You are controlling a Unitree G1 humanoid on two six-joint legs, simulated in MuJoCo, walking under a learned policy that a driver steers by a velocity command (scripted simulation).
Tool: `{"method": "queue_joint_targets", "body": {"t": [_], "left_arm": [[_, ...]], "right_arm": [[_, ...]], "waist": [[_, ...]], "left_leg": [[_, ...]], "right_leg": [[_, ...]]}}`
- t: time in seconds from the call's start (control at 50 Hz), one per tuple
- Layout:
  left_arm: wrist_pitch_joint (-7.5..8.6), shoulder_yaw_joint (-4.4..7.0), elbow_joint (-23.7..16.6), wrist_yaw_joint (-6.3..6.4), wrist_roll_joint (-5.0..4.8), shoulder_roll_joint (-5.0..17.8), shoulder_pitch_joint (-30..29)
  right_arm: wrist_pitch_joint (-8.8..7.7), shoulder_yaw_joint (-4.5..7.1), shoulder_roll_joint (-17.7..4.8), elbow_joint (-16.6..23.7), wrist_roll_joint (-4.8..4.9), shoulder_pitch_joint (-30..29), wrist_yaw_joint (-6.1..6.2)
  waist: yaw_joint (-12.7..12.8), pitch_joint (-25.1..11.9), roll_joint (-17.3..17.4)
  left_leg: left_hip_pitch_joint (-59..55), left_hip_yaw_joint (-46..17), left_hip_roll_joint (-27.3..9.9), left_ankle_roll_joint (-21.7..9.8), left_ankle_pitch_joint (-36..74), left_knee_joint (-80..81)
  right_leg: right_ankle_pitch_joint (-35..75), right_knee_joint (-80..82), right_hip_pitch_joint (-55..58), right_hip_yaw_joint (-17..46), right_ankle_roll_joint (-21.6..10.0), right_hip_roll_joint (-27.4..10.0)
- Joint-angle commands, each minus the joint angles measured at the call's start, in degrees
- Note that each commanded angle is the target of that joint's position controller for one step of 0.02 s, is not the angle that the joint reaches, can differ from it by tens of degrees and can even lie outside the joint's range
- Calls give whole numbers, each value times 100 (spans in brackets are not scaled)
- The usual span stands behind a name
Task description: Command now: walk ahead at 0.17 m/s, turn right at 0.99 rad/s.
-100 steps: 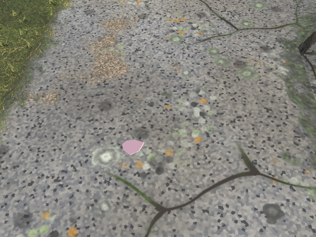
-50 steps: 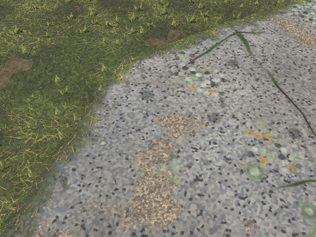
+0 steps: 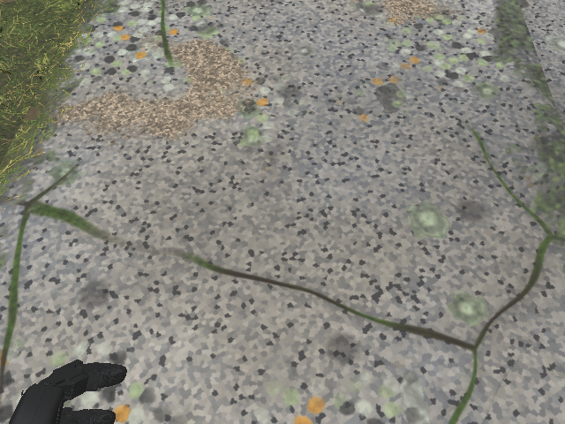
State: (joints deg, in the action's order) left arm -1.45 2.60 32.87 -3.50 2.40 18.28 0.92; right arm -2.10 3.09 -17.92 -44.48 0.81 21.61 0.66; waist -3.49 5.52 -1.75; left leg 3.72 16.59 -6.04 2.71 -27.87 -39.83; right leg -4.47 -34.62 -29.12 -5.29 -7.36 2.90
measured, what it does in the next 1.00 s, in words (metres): walks ahead, turning right: left foot, then right foot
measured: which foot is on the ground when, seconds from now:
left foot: up 0.00-0.46, down 0.48-1.00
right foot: down 0.00-0.48, up 0.50-0.70, down 0.72-1.00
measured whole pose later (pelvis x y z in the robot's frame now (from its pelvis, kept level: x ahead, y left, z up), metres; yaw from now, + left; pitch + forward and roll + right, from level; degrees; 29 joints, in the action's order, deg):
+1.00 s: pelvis +0.09 +0.07 +0.03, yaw -15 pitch -2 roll +0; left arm -1.2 1.0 54.1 1.7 0.5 13.6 10.3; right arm 1.3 1.4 -14.2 -49.3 -0.8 11.7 1.0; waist -0.7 2.2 0.5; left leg 9.3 0.6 1.5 -1.8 -12.8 -23.9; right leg -13.9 -23.5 -7.7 5.3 -0.7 2.6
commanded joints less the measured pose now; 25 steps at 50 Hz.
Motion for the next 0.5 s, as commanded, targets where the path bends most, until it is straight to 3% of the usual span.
{"method": "queue_joint_targets", "body": {"t": [0.02, 0.04, 0.06, 0.08, 0.1, 0.14, 0.18, 0.22, 0.34, 0.4, 0.44, 0.46, 0.48, 0.5], "left_arm": [[11, 500, 145, 325, -86, 1387, 1613], [-30, 645, -139, 265, -269, 1732, 1775], [-82, 596, -227, 304, -273, 1453, 1465], [-99, 495, -192, 336, -242, 1081, 1178], [-76, 395, -78, 351, -205, 786, 1033], [5, 295, 70, 377, -204, 535, 985], [78, 290, 223, 350, -122, 582, 1115], [96, 293, 320, 346, -87, 609, 1180], [-29, 254, 465, 294, -47, 475, 1226], [-76, 243, 556, 272, -28, 446, 1276], [-100, 218, 616, 319, -99, 412, 1210], [-87, 180, 650, 364, -159, 323, 1241], [-47, 106, 651, 396, -183, 57, 1421], [-17, 94, 577, 396, -240, -3, 1365]], "right_arm": [[110, 95, -270, 746, -184, -48, -88], [255, 154, -643, 999, -292, 223, -8], [296, 125, -733, 941, -331, -11, 68], [313, 115, -744, 957, -277, -377, 109], [329, 113, -687, 934, -306, -565, 139], [462, 109, -643, 795, -319, -383, 147], [510, 57, -428, 756, -261, -420, 114], [523, 15, -263, 783, -212, -577, 98], [595, -9, -189, 838, -142, -1041, 76], [548, -9, -183, 822, -106, -1012, 93], [480, -30, -89, 712, -117, -700, 121], [417, -40, -90, 670, -164, -584, 148], [349, -17, -368, 730, -266, -664, 184], [324, 57, -791, 825, -302, -1038, 152]], "waist": [[592, -1106, -1102], [778, -2525, -809], [698, -2303, -101], [605, -1541, 123], [411, -1133, 261], [234, -1056, 114], [229, -1318, 239], [267, -1426, 206], [493, -1101, -347], [538, -932, -486], [348, -864, -433], [278, -832, -299], [414, -824, 383], [562, -557, 1277]], "left_leg": [[2826, -293, 203, 66, -1294, -4206], [3462, -1597, 678, 281, -1227, -4970], [3571, -1999, 359, 224, -723, -4655], [3458, -1989, 239, 166, -314, -4137], [3285, -1982, 118, 121, -65, -3626], [2505, -1909, 85, 60, 179, -2979], [2214, -1847, 194, 7, 281, -2691], [2217, -1852, 236, -44, 475, -2276], [1889, -1795, 466, -143, 638, -945], [1560, -1710, 650, -261, 396, -164], [957, -1613, 745, -387, 790, 1039], [500, -1758, 628, -477, 1200, 1822], [282, -2623, -215, -659, 1067, 2405], [710, -3802, -1193, -1175, 1880, 2679]], "right_leg": [[4357, 64, 3335, 2287, -769, -1294], [4342, 780, 4241, 4405, -1907, -2192], [2707, 1231, 3795, 4301, -1792, -2207], [1979, 1452, 2900, 3777, -1587, -1930], [1788, 1521, 2355, 3376, -1284, -1575], [2491, 1483, 1580, 2687, -950, -1220], [3136, 1371, 1464, 2468, -881, -1121], [2807, 1409, 1490, 2409, -789, -1056], [102, 1764, 1346, 2629, -546, -879], [-113, 1660, 1411, 2882, -491, -941], [-24, 1421, 1323, 2941, -305, -863], [-257, 1263, 1083, 2911, -73, -726], [-919, 764, 804, 2567, 253, -388], [-1649, 370, 450, 1559, 495, 517]]}}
